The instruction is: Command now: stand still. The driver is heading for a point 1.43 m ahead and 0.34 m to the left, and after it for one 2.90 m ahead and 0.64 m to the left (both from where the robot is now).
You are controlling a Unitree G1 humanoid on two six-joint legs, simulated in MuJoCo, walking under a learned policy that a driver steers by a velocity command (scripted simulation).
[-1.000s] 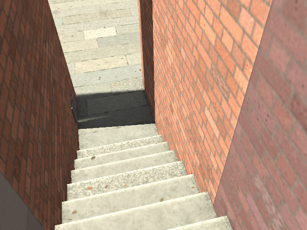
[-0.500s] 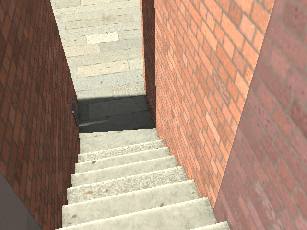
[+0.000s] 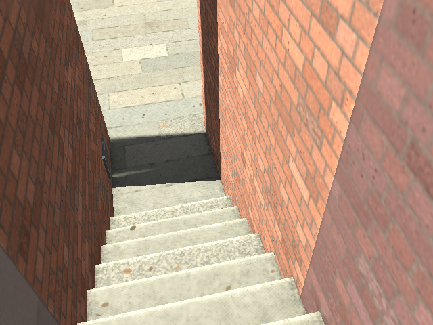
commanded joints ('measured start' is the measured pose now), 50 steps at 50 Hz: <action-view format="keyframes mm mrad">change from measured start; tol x64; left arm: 1 45 72 11 -10 -1 -8 1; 50 123 214 118 -73 48 -112 -4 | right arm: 1 20 -74 -9 -21 1 -5 -3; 50 110 -109 -112 -122 -90 -38 -39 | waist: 1 -3 -22 41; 50 -35 36 82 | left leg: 1 -32 136 -135 -31 189 45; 26 -13 -5 164 484 -138 22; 30 -76 385 -628 182 60 166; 45 -857 -52 -258 1791 -488 72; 50 -644 58 -103 916 14 -48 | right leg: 1 -16 -134 162 -70 201 0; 19 10 -297 375 -121 -192 -272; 28 -906 142 81 1269 -381 -96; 36 -109 108 -15 527 760 11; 43 96 1 78 -195 461 -111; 45 694 -260 495 338 1011 -418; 50 -261 -296 510 128 554 -345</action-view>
